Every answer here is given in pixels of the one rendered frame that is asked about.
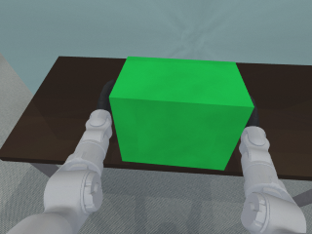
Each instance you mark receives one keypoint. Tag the table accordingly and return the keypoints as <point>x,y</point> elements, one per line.
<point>51,126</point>

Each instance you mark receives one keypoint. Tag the right robot upper arm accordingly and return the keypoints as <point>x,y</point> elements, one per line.
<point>267,214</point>

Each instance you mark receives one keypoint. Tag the right robot hand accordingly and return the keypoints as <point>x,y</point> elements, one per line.
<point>254,118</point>

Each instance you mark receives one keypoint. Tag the carton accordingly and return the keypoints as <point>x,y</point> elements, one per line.
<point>179,112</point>

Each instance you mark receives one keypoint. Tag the left robot forearm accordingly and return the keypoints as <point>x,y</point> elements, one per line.
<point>92,147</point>

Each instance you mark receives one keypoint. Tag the right robot forearm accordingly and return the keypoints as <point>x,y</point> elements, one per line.
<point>257,166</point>

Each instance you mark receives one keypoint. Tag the left robot hand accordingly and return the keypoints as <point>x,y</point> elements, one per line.
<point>103,101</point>

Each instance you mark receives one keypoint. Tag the left robot upper arm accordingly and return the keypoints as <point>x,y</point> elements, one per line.
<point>70,197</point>

